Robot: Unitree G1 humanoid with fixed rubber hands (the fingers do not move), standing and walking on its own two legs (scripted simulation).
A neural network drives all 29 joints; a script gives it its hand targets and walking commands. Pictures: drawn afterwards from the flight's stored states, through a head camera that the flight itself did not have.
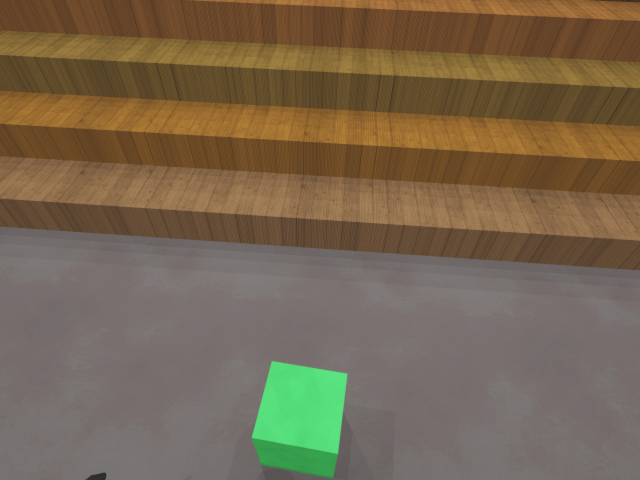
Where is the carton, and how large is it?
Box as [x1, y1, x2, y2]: [252, 361, 346, 478]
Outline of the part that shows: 272,361 252,435 252,439 261,464 332,478 338,449 346,374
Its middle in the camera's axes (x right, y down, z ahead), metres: -0.04 +0.49 +1.08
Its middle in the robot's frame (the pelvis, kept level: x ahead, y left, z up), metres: +0.43 +0.05 -0.66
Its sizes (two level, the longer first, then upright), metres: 0.210 0.200 0.250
